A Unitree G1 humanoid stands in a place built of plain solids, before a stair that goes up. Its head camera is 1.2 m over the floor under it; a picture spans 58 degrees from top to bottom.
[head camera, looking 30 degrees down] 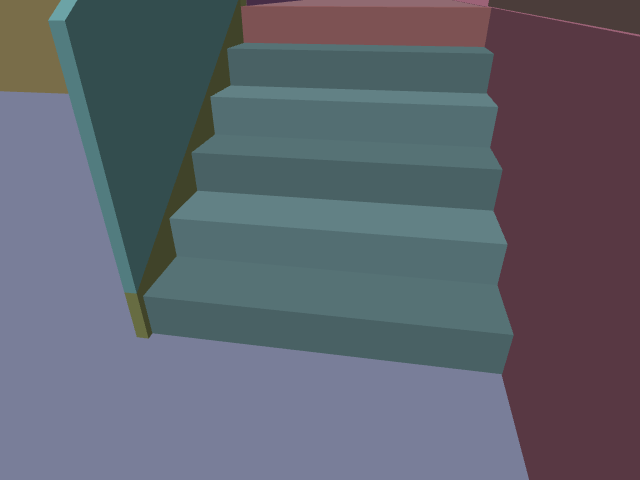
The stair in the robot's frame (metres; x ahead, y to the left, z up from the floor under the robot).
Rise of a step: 0.19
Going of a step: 0.29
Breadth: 1.35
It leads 9 degrees to the right of straight ahead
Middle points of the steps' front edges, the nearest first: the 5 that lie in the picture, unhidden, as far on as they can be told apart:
1.22 0.01 0.19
1.50 -0.04 0.37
1.79 -0.08 0.56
2.08 -0.13 0.75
2.37 -0.18 0.93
